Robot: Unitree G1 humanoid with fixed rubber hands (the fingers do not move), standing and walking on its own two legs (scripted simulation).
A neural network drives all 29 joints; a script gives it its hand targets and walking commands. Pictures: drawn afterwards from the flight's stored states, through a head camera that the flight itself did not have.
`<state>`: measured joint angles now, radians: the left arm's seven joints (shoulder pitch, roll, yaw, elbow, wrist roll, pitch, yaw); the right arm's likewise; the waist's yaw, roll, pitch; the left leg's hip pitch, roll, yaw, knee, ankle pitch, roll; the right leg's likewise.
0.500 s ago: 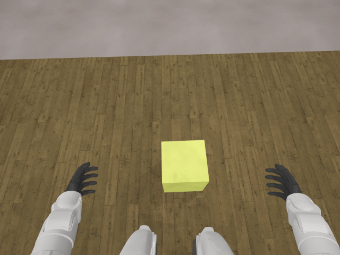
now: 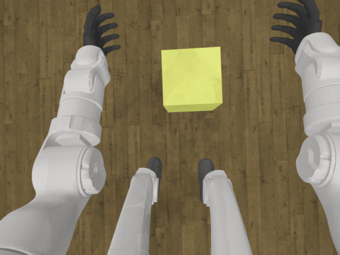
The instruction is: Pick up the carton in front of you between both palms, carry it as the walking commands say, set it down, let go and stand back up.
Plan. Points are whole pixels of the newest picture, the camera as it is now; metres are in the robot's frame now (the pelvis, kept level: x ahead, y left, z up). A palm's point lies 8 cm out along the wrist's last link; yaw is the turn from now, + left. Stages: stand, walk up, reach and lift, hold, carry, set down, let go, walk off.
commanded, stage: reach and lift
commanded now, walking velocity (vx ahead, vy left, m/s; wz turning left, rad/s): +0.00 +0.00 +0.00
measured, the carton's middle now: (190, 84) +0.56 -0.02 -0.53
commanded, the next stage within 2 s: none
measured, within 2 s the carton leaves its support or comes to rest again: leaves its support in 1.94 s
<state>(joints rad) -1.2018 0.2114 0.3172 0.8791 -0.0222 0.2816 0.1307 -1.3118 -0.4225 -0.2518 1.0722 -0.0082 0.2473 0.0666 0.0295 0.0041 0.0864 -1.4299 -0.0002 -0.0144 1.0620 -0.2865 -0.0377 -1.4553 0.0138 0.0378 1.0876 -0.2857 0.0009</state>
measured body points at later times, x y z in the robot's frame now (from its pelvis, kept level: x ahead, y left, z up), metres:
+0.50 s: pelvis +0.03 +0.00 -0.10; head +0.39 -0.01 +0.17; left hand +0.56 +0.18 -0.27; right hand +0.58 -0.21 -0.27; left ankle +0.09 +0.14 -0.62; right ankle +0.09 -0.12 -0.62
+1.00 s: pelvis -0.02 +0.00 -0.27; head +0.37 -0.01 -0.06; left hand +0.55 +0.17 -0.46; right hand +0.57 -0.20 -0.46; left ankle +0.09 +0.14 -0.62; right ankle +0.09 -0.12 -0.62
